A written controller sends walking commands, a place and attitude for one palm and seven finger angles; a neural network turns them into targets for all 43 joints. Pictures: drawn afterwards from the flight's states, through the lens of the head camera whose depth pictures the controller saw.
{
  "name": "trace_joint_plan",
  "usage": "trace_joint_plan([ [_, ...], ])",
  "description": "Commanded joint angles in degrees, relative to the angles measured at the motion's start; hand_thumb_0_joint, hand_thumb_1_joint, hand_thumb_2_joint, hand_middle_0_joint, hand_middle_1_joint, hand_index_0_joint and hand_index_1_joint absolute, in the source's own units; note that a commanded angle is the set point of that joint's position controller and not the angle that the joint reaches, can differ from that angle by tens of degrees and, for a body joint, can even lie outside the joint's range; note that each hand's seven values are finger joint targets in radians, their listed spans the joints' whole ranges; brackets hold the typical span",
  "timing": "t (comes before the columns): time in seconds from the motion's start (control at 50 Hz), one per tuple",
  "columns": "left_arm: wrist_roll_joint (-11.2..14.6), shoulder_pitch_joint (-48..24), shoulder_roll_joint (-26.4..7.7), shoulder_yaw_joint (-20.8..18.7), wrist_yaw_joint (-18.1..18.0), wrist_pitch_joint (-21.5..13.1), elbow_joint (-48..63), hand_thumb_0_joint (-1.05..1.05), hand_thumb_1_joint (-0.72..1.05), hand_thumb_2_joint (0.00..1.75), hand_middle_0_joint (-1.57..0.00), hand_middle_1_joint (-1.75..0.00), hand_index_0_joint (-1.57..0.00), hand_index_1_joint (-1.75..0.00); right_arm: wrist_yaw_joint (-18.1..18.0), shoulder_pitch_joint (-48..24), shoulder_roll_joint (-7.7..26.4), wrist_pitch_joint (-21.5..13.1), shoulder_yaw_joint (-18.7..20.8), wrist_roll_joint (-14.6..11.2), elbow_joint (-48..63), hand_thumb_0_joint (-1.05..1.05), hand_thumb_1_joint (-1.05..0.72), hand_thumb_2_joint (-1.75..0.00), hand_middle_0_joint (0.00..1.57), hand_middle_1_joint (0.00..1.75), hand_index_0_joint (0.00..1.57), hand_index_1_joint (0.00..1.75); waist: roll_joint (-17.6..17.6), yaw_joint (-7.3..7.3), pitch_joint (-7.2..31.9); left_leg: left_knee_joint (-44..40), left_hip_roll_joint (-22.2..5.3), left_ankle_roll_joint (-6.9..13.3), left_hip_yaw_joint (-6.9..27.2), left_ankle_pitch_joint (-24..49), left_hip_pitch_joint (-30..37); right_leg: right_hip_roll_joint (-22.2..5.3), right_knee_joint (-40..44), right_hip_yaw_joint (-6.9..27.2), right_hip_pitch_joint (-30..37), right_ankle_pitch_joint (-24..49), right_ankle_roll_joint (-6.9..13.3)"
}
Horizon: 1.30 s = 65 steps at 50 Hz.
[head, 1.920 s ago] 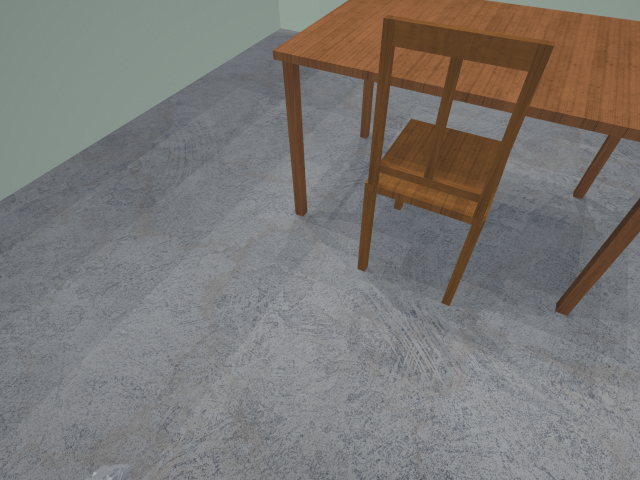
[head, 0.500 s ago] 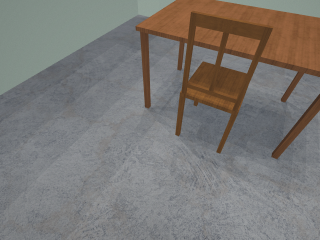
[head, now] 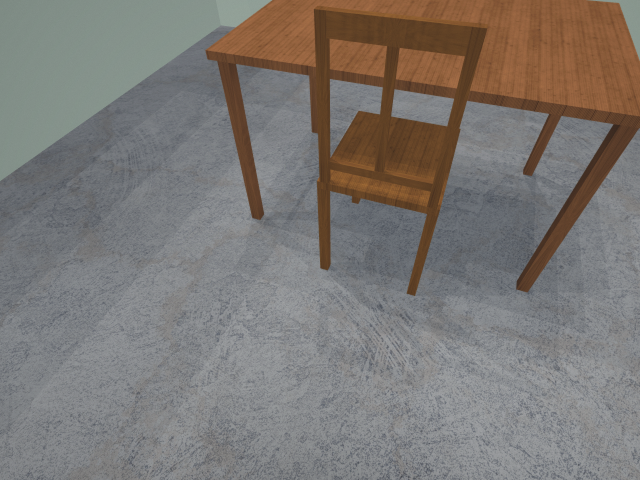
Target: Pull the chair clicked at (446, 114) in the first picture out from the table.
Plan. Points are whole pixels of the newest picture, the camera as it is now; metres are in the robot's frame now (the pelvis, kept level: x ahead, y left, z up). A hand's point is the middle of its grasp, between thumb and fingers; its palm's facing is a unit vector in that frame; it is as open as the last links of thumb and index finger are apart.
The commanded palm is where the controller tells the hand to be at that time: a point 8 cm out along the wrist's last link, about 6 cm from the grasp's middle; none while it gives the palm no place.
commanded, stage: walk to a spot facing it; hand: left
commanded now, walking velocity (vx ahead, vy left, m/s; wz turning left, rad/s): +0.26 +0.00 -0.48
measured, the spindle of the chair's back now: (385, 116) +0.94 -0.08 -0.05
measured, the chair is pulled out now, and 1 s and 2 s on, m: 0.00 0.00 0.00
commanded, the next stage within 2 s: turn to face it in 0.12 s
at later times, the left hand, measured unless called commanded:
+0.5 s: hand (175, 452) +0.18 +0.25 -0.18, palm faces -0.13 -0.97 -0.20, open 7.4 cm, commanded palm none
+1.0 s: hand (277, 316) +0.41 +0.12 -0.14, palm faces -0.40 -0.90 -0.16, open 7.4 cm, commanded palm none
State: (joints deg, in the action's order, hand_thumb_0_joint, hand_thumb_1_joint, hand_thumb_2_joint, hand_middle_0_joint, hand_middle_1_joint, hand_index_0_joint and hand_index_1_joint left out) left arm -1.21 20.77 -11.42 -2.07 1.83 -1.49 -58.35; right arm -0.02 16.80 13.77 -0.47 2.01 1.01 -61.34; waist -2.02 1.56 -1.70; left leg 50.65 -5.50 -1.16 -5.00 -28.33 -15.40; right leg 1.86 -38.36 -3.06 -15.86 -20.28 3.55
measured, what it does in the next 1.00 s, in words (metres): walks ahead, turning right: left foot, then right foot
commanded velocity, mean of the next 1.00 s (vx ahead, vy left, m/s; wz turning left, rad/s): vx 0.20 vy -0.06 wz -0.21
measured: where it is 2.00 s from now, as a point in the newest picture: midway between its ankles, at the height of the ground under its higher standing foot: (375, 408)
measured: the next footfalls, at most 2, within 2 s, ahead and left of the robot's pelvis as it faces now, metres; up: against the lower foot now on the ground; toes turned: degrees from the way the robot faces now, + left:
left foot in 0.40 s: +0.29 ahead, +0.12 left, +0.00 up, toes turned -5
right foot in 0.96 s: +0.23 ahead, -0.12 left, +0.00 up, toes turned -25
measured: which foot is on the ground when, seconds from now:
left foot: up 0.00-0.38, down 0.40-0.98, up 1.00-1.00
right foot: down 0.00-0.40, up 0.42-0.94, down 0.96-1.00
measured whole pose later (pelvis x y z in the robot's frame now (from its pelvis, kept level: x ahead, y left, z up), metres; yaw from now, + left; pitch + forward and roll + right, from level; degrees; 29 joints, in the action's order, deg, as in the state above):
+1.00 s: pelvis +0.24 +0.01 +0.02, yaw -20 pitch +1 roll +0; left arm -1.5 7.9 -9.2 -2.4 1.6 -0.6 -57.3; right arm -0.4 27.3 11.2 -0.9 3.0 1.7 -65.6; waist -1.0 -5.5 -0.3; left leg 32.0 -6.6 -0.3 -12.6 -20.7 -12.2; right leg -1.9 -27.7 -5.3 -13.0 -14.2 1.4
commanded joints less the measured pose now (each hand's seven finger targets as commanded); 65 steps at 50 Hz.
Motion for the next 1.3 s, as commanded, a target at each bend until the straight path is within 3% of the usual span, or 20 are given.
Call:
trace_joint_plan([
  [0.0,0.1,10.22,-10.87,-2.8,-2.6,-1.48,1.21,0.0,0.9,0.9,-0.2,-0.3,-0.2,-0.3,-0.33,-12.79,4.66,-3.05,1.47,0.02,10.22,0.0,-0.9,-0.9,0.2,0.3,0.2,0.3,5.61,2.98,-3.72,19.41,-1.62,-0.48,5.45,4.61,-29.51,-20.49,23.72,32.4,14.52,13.41,12.11],
  [0.08,-0.09,6.92,-7.77,-2.35,-2.74,-2.64,1.68,0.0,0.9,0.9,-0.2,-0.3,-0.2,-0.3,0.4,-7.81,2.07,-1.59,1.91,0.16,8.39,0.0,-0.9,-0.9,0.2,0.3,0.2,0.3,7.89,-0.98,-2.1,14.14,-1.3,-2.07,3.14,13.83,-24.15,-14.37,24.62,19.47,8.84,21.19,8.71],
  [0.2,-0.23,8.13,-7.12,-2.41,-3.2,-2.93,0.61,0.0,0.9,0.9,-0.2,-0.3,-0.2,-0.3,1.0,-13.1,0.29,-1.82,1.91,-0.29,11.6,0.0,-0.9,-0.9,0.2,0.3,0.2,0.3,7.87,0.02,-2.96,3.44,0.11,-1.9,1.5,18.47,-24.23,-12.23,24.0,17.16,10.91,28.95,7.49],
  [0.28,-0.5,6.41,-7.65,-2.85,-3.83,-1.91,0.88,0.0,0.9,0.9,-0.2,-0.3,-0.2,-0.3,0.49,-13.68,-0.38,-2.26,1.4,-0.8,12.28,0.0,-0.9,-0.9,0.2,0.3,0.2,0.3,11.36,0.19,-2.29,-8.91,2.53,-0.31,0.31,17.09,-12.41,-11.64,19.18,15.66,9.84,41.68,5.08],
  [0.32,-0.12,5.04,-8.13,-3.19,-3.96,-1.36,1.31,0.0,0.9,0.9,-0.2,-0.3,-0.2,-0.3,-0.66,-6.16,0.85,-2.4,1.58,-0.64,10.06,0.0,-0.9,-0.9,0.2,0.3,0.2,0.3,8.96,-3.06,1.2,-17.43,5.28,0.28,-0.98,21.33,-1.21,-9.38,11.66,14.31,9.85,46.94,3.21],
  [0.34,0.24,5.32,-7.35,-3.26,-4.05,-1.01,1.28,0.0,0.9,0.9,-0.2,-0.3,-0.2,-0.3,-1.32,0.12,2.59,-2.5,1.78,-0.3,8.03,0.0,-0.9,-0.9,0.2,0.3,0.2,0.3,7.74,-5.0,4.5,-22.34,3.87,0.74,0.4,26.63,8.63,-7.59,3.8,14.07,7.01,42.74,1.82],
  [0.38,1.17,11.96,-2.54,-2.8,-3.48,-0.47,1.72,0.0,0.9,0.9,-0.2,-0.3,-0.2,-0.3,-1.72,7.77,11.56,-2.32,3.09,0.34,7.08,0.0,-0.9,-0.9,0.2,0.3,0.2,0.3,-14.86,-3.95,14.18,-26.23,-22.28,11.85,26.0,52.15,24.34,2.93,-25.53,4.13,-10.15,-16.32,-2.69],
  [0.4,0.32,9.81,-3.13,-2.36,-3.55,-0.21,2.28,0.0,0.9,0.9,-0.2,-0.3,-0.2,-0.3,-1.83,6.09,10.52,-1.95,2.44,-0.36,8.04,0.0,-0.9,-0.9,0.2,0.3,0.2,0.3,-8.95,-4.29,11.5,-30.87,-23.66,14.63,27.38,43.67,17.01,0.8,-33.79,6.09,-11.1,-16.73,-2.56],
  [0.46,-0.21,2.39,-3.52,-2.89,-2.22,1.1,2.91,0.0,0.9,0.9,-0.2,-0.3,-0.2,-0.3,-2.05,-4.21,2.73,-2.28,0.61,0.19,9.2,0.0,-0.9,-0.9,0.2,0.3,0.2,0.3,-6.76,-0.9,0.19,-35.86,-15.81,11.97,16.47,26.09,-0.33,-5.07,-35.51,5.4,-12.91,-6.16,-3.7],
  [0.52,-0.34,3.96,-1.42,-2.22,-1.41,2.56,2.2,0.0,0.9,0.9,-0.2,-0.3,-0.2,-0.3,-1.81,-3.85,3.0,-2.73,0.74,0.42,8.17,0.0,-0.9,-0.9,0.2,0.3,0.2,0.3,-5.62,0.04,4.04,-36.36,-11.95,10.17,7.22,23.19,-1.05,-5.12,-25.52,2.16,-8.36,-3.08,-4.05],
  [0.76,-0.71,-13.17,-2.25,-1.85,0.21,2.39,6.61,0.0,0.9,0.9,-0.2,-0.3,-0.2,-0.3,-1.39,7.09,6.13,-2.71,2.82,1.18,3.09,0.0,-0.9,-0.9,0.2,0.3,0.2,0.3,-1.78,-5.27,-1.19,-43.12,-15.66,10.72,10.61,2.49,5.55,-6.94,-5.18,1.24,-12.45,-0.48,-3.08],
  [0.9,-0.3,-9.03,-1.94,-1.56,-0.17,1.22,3.23,0.0,0.9,0.9,-0.2,-0.3,-0.2,-0.3,-1.15,9.38,5.99,-2.05,2.67,0.98,0.01,0.0,-0.9,-0.9,0.2,0.3,0.2,0.3,-1.8,-2.96,1.63,-33.27,-11.56,6.75,4.64,7.13,3.81,-3.25,14.53,-3.7,4.93,5.03,-1.59],
  [0.92,-0.18,-6.31,-3.36,-1.87,-0.6,0.86,1.9,0.0,0.9,0.9,-0.2,-0.3,-0.2,-0.3,-0.93,8.98,4.65,-2.12,2.27,0.65,-0.22,0.0,-0.9,-0.9,0.2,0.3,0.2,0.3,0.0,-1.52,1.97,-28.69,-9.87,5.06,1.65,6.95,-2.07,-5.39,17.05,-1.11,12.86,5.2,-0.16],
  [0.96,-0.15,3.45,-10.61,-3.25,-1.96,0.12,-1.74,0.0,0.9,0.9,-0.2,-0.3,-0.2,-0.3,-0.16,3.86,-0.44,-2.09,0.68,0.2,2.39,0.0,-0.9,-0.9,0.2,0.3,0.2,0.3,14.44,2.54,0.35,-8.01,0.54,0.85,-8.5,-4.02,-22.82,-21.26,25.78,20.54,25.05,-4.8,8.42],
  [0.98,0.41,6.21,-12.08,-3.83,-2.38,-0.21,-2.49,0.0,0.9,0.9,-0.2,-0.3,-0.2,-0.3,-0.08,-0.8,1.25,-1.49,1.02,0.38,3.7,0.0,-0.9,-0.9,0.2,0.3,0.2,0.3,15.42,4.66,-0.94,2.71,-0.24,1.46,-3.54,-7.74,-26.19,-23.76,29.16,24.86,21.4,-6.99,10.81],
  [1.06,-0.34,-1.35,-3.97,-2.59,-3.31,-1.62,-1.1,0.0,0.9,0.9,-0.2,-0.3,-0.2,-0.3,0.31,1.68,-1.13,-1.27,2.0,0.92,2.65,0.0,-0.9,-0.9,0.2,0.3,0.2,0.3,6.08,-2.16,-4.42,8.95,-2.88,1.28,1.24,4.63,-22.63,-18.63,28.32,12.18,11.4,5.97,9.19],
  [1.2,-0.24,-1.06,-5.95,-1.87,-2.76,-2.03,-2.58,0.0,0.9,0.9,-0.2,-0.3,-0.2,-0.3,0.85,0.8,-2.76,-2.04,1.34,0.52,3.91,0.0,-0.9,-0.9,0.2,0.3,0.2,0.3,9.25,-3.78,-4.48,-10.64,1.4,2.24,-3.37,11.84,-7.5,-13.86,22.63,4.31,5.62,19.81,6.09],
  [1.24,0.22,-1.22,-5.85,-1.82,-2.63,-1.79,-3.04,0.0,0.9,0.9,-0.2,-0.3,-0.2,-0.3,0.15,7.76,-1.17,-2.66,1.68,0.83,1.39,0.0,-0.9,-0.9,0.2,0.3,0.2,0.3,7.7,-7.17,-1.53,-18.97,3.95,3.03,-4.41,16.98,5.46,-10.8,10.54,1.54,3.2,25.76,4.04],
  [1.26,0.4,-0.01,-4.13,-1.52,-2.26,-1.59,-2.52,0.0,0.9,0.9,-0.2,-0.3,-0.2,-0.3,-0.42,13.57,2.86,-2.94,2.51,1.2,-0.1,0.0,-0.9,-0.9,0.2,0.3,0.2,0.3,-0.33,-9.05,1.92,-22.52,-0.49,5.15,2.79,16.24,15.25,-7.49,-1.84,0.38,-2.9,21.17,1.97],
  [1.28,1.11,1.1,-1.12,-1.32,-1.7,-1.32,-1.06,0.0,0.9,0.9,-0.2,-0.3,-0.2,-0.3,-1.05,18.5,9.8,-3.21,3.9,1.82,-0.51,0.0,-0.9,-0.9,0.2,0.3,0.2,0.3,-15.87,-9.72,5.37,-32.32,-17.23,11.72,26.16,15.85,22.12,-0.41,-20.36,-4.53,-15.2,-2.54,-1.26],
])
